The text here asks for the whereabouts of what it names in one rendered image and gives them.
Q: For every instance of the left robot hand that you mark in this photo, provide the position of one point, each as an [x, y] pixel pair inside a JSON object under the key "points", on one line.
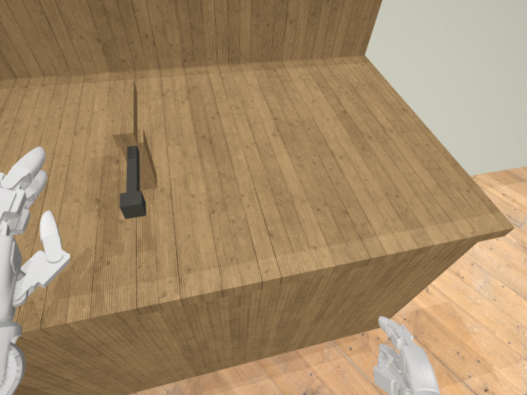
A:
{"points": [[18, 191]]}

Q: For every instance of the counter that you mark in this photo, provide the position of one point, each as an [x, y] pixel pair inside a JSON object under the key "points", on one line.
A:
{"points": [[292, 196]]}

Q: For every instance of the right robot hand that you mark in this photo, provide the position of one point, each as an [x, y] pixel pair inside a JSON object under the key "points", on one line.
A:
{"points": [[411, 370]]}

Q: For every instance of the tap lever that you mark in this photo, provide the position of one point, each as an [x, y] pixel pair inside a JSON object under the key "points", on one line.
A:
{"points": [[132, 203]]}

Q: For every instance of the robot left forearm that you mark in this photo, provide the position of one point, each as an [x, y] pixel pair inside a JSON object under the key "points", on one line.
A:
{"points": [[12, 359]]}

